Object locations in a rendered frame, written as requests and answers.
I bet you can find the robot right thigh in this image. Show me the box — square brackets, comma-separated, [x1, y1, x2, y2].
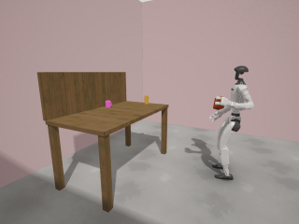
[217, 116, 229, 145]

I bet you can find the robot left forearm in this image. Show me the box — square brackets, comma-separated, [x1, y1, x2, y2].
[227, 101, 254, 110]

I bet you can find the sponge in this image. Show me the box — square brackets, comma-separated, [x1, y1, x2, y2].
[213, 96, 224, 110]

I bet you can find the robot left shin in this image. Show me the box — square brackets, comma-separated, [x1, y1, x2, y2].
[219, 147, 230, 176]

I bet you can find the left robot upper arm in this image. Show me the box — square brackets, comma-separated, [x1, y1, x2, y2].
[237, 84, 253, 110]

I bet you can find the table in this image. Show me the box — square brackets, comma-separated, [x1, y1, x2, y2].
[37, 72, 169, 212]

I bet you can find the left robot hand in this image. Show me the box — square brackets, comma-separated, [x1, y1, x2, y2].
[215, 96, 230, 106]

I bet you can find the right robot hand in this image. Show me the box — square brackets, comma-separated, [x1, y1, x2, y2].
[209, 111, 222, 122]

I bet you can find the robot right forearm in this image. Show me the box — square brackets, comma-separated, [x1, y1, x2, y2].
[221, 106, 231, 114]

